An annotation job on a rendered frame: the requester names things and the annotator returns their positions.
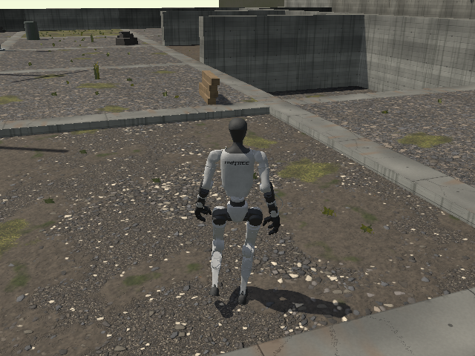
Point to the left robot forearm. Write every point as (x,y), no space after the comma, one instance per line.
(202,195)

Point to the humanoid robot head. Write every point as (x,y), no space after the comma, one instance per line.
(237,129)

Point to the left robot foot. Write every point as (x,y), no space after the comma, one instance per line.
(214,291)

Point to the robot right hand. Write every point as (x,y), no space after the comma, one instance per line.
(275,224)

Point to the right robot forearm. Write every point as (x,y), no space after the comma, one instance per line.
(271,203)

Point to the robot left hand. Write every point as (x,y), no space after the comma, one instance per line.
(204,210)

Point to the left robot upper arm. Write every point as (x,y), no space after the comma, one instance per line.
(213,157)

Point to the right robot upper arm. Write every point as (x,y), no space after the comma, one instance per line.
(263,169)

